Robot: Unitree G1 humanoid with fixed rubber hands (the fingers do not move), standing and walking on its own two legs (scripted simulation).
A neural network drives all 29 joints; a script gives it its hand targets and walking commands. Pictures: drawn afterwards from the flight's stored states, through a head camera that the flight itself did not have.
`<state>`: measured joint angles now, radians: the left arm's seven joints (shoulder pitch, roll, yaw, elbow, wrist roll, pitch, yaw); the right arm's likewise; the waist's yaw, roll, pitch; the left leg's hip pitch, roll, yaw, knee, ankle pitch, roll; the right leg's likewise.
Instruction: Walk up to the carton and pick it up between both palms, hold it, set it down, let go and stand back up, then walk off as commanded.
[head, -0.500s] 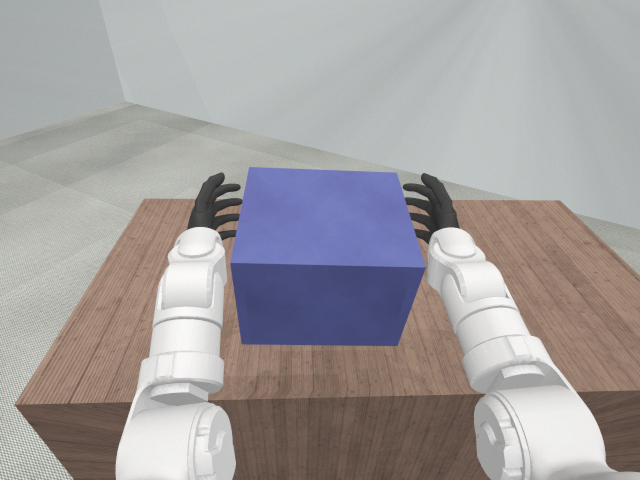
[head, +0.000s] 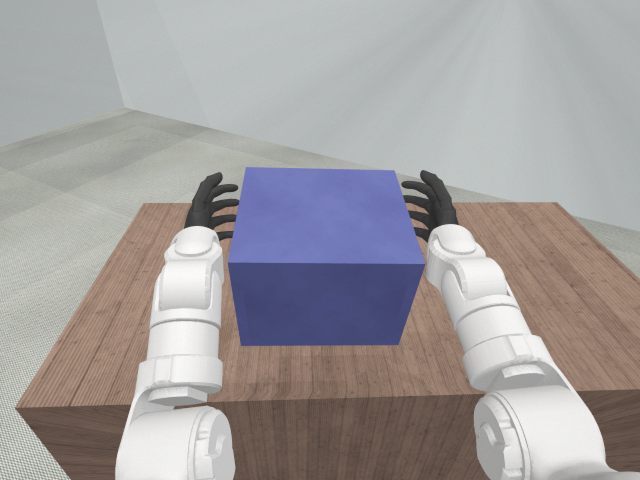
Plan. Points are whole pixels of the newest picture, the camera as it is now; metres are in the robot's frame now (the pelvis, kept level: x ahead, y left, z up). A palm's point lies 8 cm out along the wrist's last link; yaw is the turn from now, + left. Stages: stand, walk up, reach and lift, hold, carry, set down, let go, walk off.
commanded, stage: hold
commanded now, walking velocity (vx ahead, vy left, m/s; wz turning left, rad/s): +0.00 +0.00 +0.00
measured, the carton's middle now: (320, 254) +0.38 +0.03 +0.15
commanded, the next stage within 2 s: none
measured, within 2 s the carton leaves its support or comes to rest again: neither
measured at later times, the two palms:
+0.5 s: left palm (203, 233) +0.36 +0.17 +0.20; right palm (442, 229) +0.37 -0.13 +0.20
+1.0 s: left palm (203, 233) +0.36 +0.17 +0.20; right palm (443, 230) +0.37 -0.13 +0.20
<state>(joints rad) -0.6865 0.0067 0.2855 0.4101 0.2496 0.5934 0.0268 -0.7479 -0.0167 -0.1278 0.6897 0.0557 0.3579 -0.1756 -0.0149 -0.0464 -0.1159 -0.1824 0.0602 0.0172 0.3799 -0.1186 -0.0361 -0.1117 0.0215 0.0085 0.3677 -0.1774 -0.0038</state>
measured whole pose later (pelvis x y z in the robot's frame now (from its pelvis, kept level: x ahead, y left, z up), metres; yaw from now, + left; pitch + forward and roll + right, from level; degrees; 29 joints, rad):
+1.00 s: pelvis +0.00 +0.00 +0.00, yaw +0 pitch -5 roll -1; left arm -0.68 0.01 0.28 0.37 0.27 0.61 0.01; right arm -0.75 -0.02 -0.12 0.68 0.06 0.35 -0.18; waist -0.02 -0.05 -0.10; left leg -0.17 0.06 0.02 0.38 -0.12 -0.04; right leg -0.10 0.02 0.01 0.37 -0.18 0.00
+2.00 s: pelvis +0.00 +0.00 +0.00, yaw +0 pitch -6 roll -1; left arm -0.68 0.01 0.28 0.36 0.28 0.62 0.00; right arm -0.75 -0.02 -0.12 0.67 0.06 0.33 -0.18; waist -0.03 -0.05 -0.08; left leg -0.16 0.06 0.02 0.37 -0.12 -0.04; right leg -0.09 0.02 0.01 0.37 -0.18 0.00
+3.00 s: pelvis +0.00 +0.00 +0.00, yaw +0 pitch -6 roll -1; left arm -0.67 0.01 0.28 0.35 0.28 0.63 0.00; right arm -0.75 -0.02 -0.12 0.67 0.06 0.32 -0.18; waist -0.03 -0.05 -0.07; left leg -0.15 0.06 0.02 0.37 -0.11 -0.04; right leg -0.08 0.02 0.01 0.37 -0.18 0.00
